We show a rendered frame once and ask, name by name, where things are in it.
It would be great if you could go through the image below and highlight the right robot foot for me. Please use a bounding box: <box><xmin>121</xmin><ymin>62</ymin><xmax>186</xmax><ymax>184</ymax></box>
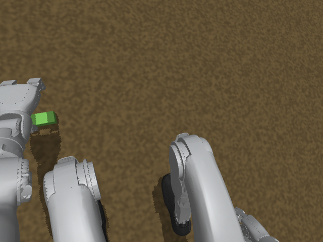
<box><xmin>161</xmin><ymin>173</ymin><xmax>191</xmax><ymax>236</ymax></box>

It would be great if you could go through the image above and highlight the left robot hand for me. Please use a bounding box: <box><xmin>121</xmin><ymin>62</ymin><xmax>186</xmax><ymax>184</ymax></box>
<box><xmin>0</xmin><ymin>78</ymin><xmax>46</xmax><ymax>133</ymax></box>

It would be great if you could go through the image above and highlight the left robot arm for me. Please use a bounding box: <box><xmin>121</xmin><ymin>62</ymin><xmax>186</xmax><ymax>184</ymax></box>
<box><xmin>0</xmin><ymin>110</ymin><xmax>32</xmax><ymax>242</ymax></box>

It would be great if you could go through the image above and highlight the small box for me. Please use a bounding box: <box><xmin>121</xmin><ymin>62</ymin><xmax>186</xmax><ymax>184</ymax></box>
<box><xmin>31</xmin><ymin>111</ymin><xmax>57</xmax><ymax>127</ymax></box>

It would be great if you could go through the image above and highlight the right robot hand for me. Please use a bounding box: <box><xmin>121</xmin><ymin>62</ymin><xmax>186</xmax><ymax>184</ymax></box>
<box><xmin>234</xmin><ymin>207</ymin><xmax>270</xmax><ymax>242</ymax></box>

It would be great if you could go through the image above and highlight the left robot foot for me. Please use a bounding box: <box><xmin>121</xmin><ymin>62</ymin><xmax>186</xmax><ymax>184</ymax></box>
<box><xmin>97</xmin><ymin>200</ymin><xmax>108</xmax><ymax>242</ymax></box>

